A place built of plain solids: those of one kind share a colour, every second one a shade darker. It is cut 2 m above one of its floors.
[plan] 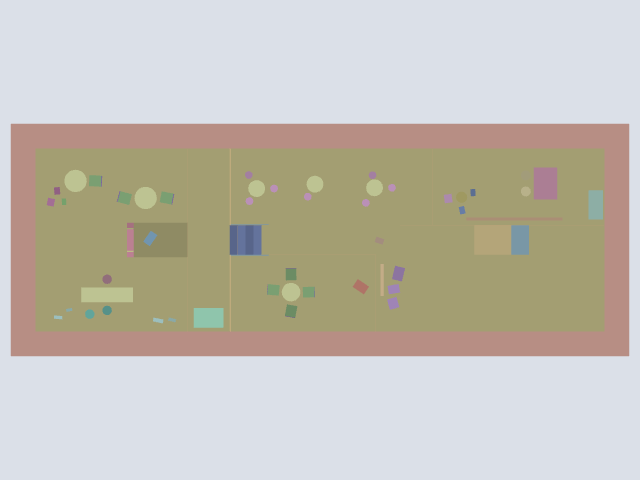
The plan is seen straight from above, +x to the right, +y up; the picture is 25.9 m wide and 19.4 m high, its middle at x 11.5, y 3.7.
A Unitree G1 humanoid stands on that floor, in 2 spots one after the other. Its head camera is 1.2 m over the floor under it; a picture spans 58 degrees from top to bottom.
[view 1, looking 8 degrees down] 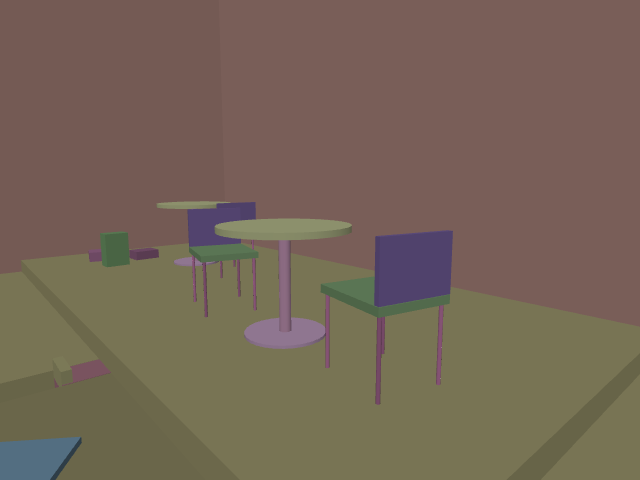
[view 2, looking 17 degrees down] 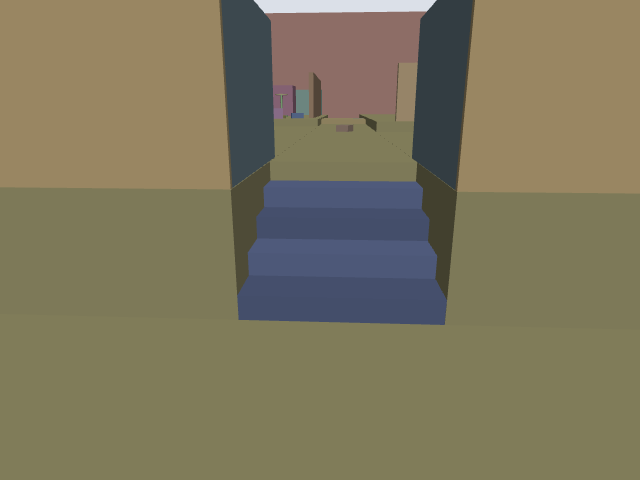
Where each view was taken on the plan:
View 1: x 6.77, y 3.70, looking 139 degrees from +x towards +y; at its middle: wall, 5.70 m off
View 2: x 5.57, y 3.70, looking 3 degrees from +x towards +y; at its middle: step_tread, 3.04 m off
